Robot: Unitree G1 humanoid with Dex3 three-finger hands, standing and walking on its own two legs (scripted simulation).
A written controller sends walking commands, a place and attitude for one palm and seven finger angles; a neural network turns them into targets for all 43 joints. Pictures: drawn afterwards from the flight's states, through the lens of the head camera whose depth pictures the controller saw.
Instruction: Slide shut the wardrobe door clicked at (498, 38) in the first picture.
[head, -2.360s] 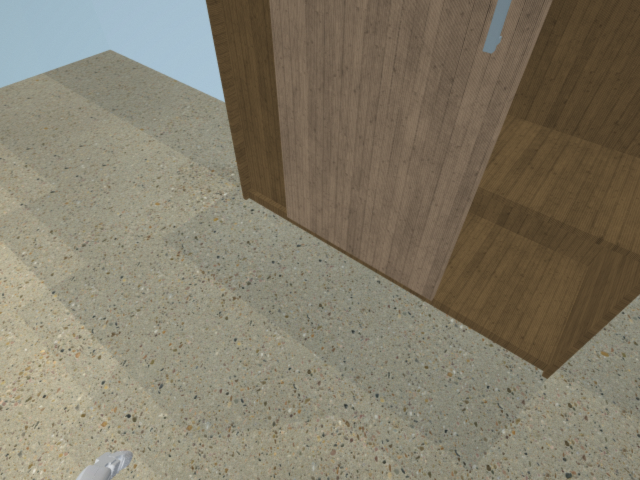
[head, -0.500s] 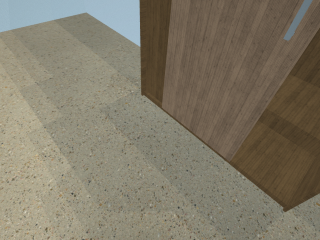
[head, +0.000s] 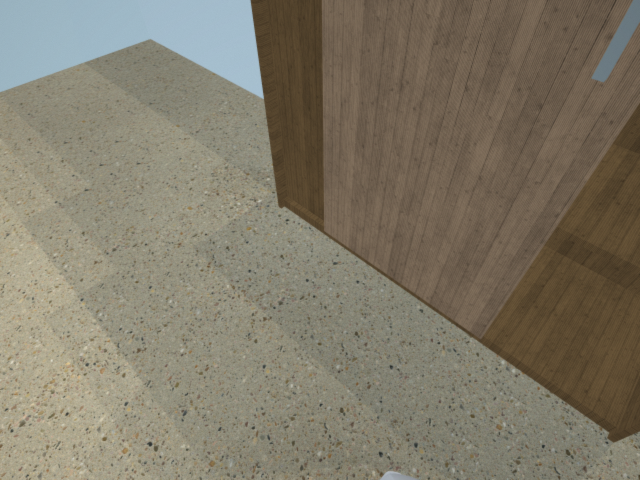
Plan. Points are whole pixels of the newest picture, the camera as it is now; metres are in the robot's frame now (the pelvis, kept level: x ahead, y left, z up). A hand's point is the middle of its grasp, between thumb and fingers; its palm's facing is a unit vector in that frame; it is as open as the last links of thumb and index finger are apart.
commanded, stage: turn to face it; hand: left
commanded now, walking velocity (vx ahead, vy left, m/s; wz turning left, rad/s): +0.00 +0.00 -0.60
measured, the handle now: out of the picture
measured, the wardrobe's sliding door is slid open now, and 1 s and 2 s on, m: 0.41 0.41 0.41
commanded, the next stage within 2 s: take the last steps up to it in 1.12 s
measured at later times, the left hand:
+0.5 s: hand (181, 477) +0.15 +0.22 -0.17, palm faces -0.15 -0.96 -0.22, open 7.4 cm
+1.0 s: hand (261, 420) +0.23 +0.11 -0.14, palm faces -0.51 -0.81 -0.27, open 7.4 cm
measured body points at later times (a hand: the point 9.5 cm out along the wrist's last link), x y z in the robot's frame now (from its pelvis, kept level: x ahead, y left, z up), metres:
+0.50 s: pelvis +0.04 +0.03 +0.00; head +0.07 +0.04 +0.45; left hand +0.16 +0.27 -0.15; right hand +0.10 -0.25 -0.12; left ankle +0.07 +0.15 -0.73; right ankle +0.08 -0.09 -0.72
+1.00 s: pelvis +0.03 +0.00 +0.00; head +0.05 -0.04 +0.45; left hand +0.25 +0.15 -0.12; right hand -0.11 -0.22 -0.16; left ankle +0.07 +0.15 -0.67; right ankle -0.02 -0.09 -0.73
